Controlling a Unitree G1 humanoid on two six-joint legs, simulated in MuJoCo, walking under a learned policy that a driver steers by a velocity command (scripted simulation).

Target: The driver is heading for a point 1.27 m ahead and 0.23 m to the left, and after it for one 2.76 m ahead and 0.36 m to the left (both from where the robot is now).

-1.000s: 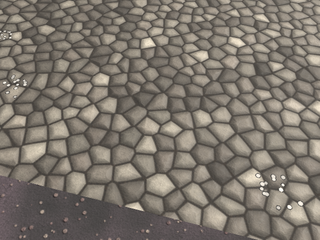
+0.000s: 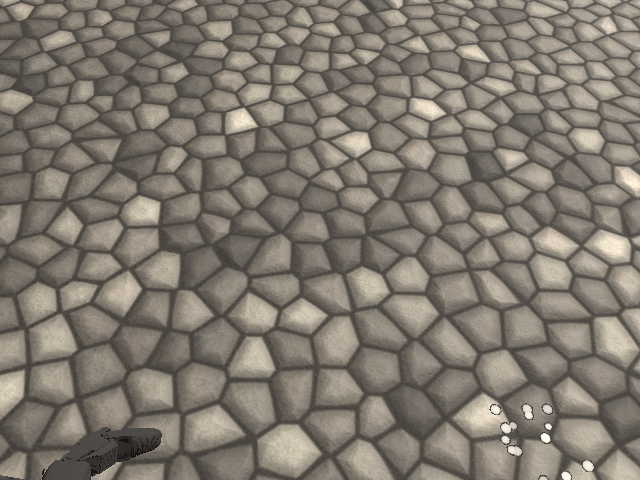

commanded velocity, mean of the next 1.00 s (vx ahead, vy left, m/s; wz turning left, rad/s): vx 0.49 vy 0.00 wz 0.00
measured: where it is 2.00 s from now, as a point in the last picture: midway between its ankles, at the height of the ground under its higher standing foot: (254, 208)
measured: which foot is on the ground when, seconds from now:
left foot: down 0.00-0.10, up 0.12-0.60, down 0.62-1.00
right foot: up 0.00-0.08, down 0.10-0.64, up 0.66-1.00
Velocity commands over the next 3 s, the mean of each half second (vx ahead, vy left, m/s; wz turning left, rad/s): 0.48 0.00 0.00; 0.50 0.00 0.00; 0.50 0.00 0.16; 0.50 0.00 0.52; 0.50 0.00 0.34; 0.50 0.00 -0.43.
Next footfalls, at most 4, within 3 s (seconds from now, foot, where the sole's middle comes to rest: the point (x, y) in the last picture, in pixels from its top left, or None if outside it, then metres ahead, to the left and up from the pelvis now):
0.10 right None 0.25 -0.13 -0.77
0.62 left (232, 449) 0.54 0.12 -0.77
1.18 right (326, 313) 0.84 -0.11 -0.77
1.72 left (214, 233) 1.11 0.16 -0.77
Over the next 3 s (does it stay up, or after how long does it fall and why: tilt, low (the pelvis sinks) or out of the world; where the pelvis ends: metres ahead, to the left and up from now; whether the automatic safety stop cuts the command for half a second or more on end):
stays up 1.57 0.31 0.01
